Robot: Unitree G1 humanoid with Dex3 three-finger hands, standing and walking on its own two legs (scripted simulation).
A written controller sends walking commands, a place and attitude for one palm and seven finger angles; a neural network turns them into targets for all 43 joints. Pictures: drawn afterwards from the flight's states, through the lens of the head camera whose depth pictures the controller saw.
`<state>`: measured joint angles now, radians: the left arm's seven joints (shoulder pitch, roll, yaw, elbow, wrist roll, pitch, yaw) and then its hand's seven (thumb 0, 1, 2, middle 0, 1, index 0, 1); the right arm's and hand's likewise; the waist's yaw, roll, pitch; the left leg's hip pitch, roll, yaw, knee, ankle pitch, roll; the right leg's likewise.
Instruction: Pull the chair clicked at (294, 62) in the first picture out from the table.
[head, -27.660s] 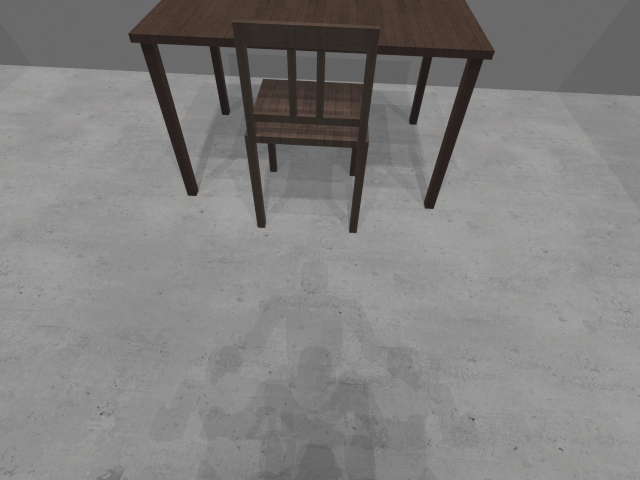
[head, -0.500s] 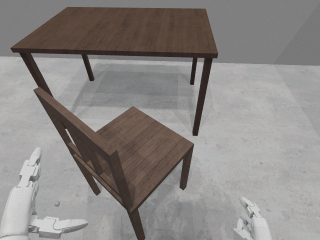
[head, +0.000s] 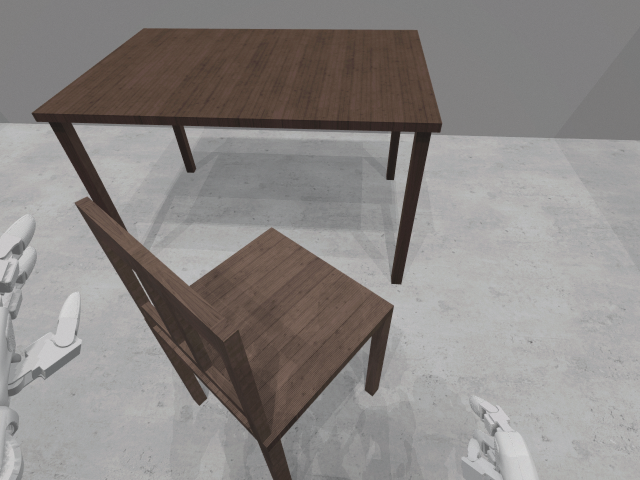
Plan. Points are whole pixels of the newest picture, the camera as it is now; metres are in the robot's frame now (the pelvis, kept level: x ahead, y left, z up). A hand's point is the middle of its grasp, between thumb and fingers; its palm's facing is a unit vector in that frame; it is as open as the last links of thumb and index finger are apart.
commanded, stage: draw the hand back to the body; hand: left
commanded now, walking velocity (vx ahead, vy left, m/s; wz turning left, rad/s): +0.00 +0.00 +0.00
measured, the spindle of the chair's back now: (162, 307) +0.40 +0.36 -0.11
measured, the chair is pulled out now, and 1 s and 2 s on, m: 0.52 0.52 0.52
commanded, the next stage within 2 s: step back with the hand held close in 0.34 s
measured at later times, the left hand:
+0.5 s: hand (73, 349) +0.18 +0.25 +0.16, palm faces +0.46 -0.79 -0.41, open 7.4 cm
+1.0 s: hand (25, 404) +0.13 +0.27 +0.16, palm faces +0.39 -0.76 -0.52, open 7.4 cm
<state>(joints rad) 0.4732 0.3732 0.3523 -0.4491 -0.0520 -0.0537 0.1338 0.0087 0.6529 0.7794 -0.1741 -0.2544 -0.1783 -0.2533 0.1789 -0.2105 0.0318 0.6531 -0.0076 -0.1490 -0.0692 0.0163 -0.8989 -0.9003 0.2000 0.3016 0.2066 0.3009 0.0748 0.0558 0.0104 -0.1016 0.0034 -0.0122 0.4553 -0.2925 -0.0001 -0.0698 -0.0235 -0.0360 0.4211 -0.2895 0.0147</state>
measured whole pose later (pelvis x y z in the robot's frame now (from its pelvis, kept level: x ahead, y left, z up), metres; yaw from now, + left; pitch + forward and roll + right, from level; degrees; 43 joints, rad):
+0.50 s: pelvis -0.01 -0.01 +0.00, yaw +0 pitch -5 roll -1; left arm 0.46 0.35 0.35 -0.41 -0.06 -0.07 0.12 0.02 0.89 0.89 -0.21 -0.30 -0.21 -0.30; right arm 0.18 -0.22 0.02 0.66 0.00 -0.12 -0.07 0.02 -0.90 -0.90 0.20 0.30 0.21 0.30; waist 0.07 0.06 0.02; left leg -0.08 0.02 -0.01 0.42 -0.26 -0.01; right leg -0.05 0.00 -0.04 0.38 -0.25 0.00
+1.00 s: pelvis -0.08 +0.01 +0.00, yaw -1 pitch +0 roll -1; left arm 0.56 0.42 0.41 -0.49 -0.02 -0.18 0.15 0.02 0.89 0.89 -0.21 -0.30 -0.21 -0.30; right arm 0.19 -0.21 0.00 0.59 0.00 -0.07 -0.09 0.02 -0.90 -0.90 0.20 0.30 0.21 0.30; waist 0.02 0.02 0.05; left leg -0.30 0.01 0.00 0.49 -0.18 0.01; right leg -0.26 -0.02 -0.02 0.43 -0.16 0.02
